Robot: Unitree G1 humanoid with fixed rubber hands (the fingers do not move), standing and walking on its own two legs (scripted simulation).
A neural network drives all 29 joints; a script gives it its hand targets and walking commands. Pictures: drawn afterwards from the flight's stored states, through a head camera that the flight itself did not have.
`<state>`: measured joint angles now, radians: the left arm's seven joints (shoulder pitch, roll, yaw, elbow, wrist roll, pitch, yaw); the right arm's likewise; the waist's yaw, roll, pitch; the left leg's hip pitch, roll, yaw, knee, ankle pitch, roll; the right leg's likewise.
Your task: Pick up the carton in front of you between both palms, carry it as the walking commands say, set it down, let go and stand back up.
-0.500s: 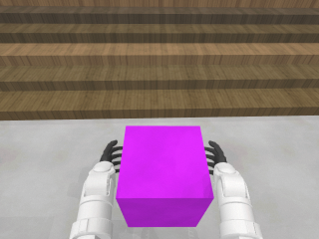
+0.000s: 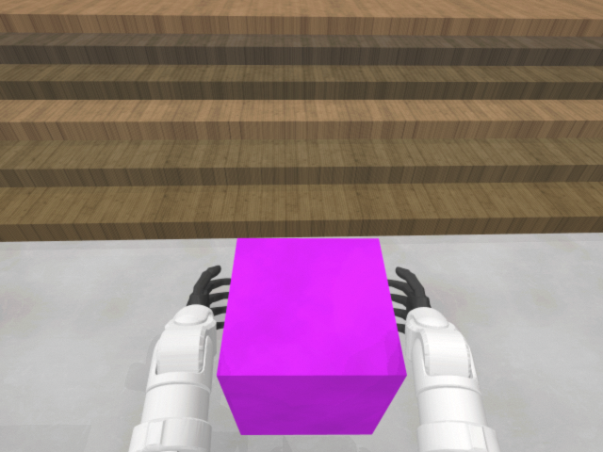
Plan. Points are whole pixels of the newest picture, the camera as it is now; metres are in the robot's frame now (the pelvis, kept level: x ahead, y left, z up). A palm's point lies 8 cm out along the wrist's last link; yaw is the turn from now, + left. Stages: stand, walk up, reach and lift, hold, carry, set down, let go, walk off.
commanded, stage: hold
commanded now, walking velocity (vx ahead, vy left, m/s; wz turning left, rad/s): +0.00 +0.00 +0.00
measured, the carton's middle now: (307, 340) +0.29 +0.00 -0.03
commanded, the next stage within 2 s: carry in 0.92 s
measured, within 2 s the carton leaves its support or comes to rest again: neither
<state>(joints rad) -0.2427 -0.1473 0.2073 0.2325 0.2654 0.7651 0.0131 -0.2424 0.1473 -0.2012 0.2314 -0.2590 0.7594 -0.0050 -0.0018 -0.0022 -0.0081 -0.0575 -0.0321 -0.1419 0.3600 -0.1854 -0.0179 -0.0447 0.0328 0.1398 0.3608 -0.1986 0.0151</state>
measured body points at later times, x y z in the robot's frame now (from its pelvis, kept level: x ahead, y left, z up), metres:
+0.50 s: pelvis -0.01 +0.00 +0.00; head -0.05 +0.00 +0.45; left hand +0.29 +0.15 +0.04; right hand +0.29 -0.15 +0.04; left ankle +0.02 +0.13 -0.75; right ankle +0.01 -0.13 -0.75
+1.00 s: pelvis +0.00 +0.00 +0.00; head -0.04 +0.00 +0.44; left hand +0.30 +0.15 +0.04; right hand +0.30 -0.15 +0.04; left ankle +0.02 +0.13 -0.74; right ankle +0.01 -0.13 -0.74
